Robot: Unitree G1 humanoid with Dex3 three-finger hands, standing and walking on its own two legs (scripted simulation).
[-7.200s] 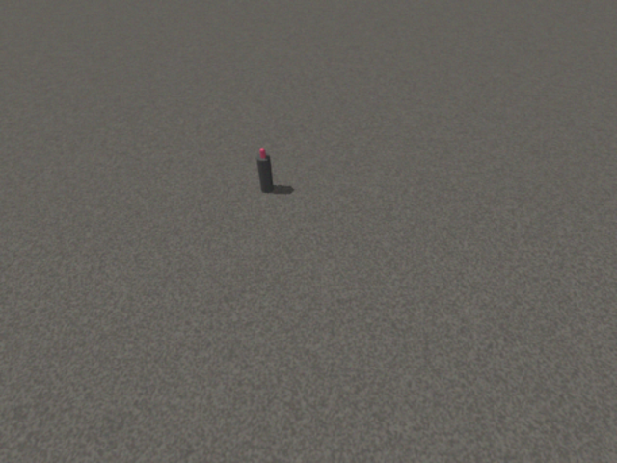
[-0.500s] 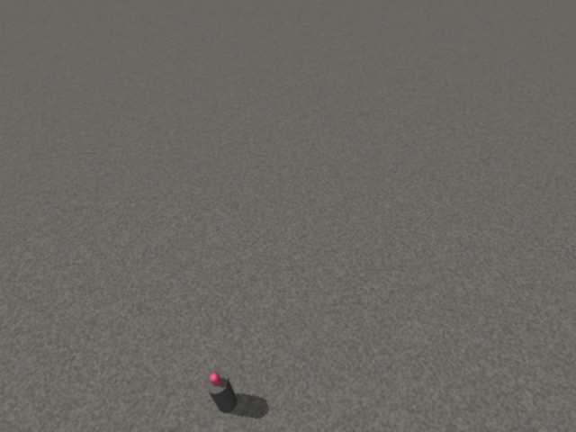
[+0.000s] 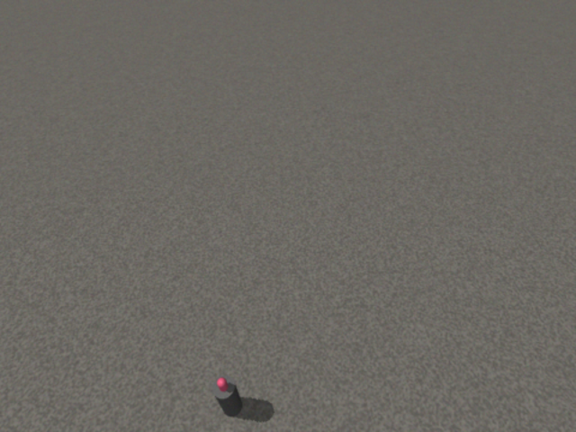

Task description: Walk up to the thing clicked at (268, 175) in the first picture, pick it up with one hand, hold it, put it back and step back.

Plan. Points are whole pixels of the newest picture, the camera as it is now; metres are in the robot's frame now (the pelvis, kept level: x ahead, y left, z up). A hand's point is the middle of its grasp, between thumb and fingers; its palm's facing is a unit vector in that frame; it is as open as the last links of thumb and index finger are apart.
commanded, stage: walk up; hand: left
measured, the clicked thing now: (227, 394) +0.36 +0.22 -0.66
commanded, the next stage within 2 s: stand in 0.16 s
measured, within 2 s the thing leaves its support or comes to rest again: neither
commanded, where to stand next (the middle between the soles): -0.01 -0.01 m, yaw -2 degrees
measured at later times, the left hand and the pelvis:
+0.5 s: hand out of the picture +0.07 +0.25 -0.16, palm faces -0.03 -0.94 -0.34, open 7.4 cm; pelvis +0.00 +0.00 +0.00, yaw +0 degrees
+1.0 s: hand out of the picture +0.05 +0.24 -0.15, palm faces -0.02 -0.94 -0.35, open 7.4 cm; pelvis -0.01 -0.02 +0.00, yaw +1 degrees
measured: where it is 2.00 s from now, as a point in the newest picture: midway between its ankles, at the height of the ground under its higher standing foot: outside the picture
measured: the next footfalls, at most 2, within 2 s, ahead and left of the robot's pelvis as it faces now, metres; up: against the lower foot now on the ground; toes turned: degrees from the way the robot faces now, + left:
none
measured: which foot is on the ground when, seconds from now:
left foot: down 0.00-1.00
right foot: down 0.00-1.00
